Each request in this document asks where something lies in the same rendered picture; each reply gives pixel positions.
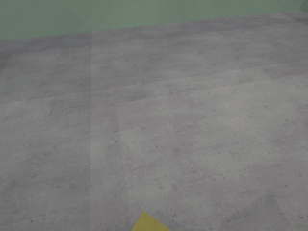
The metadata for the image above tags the carton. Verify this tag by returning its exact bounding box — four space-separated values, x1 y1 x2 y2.
131 211 171 231

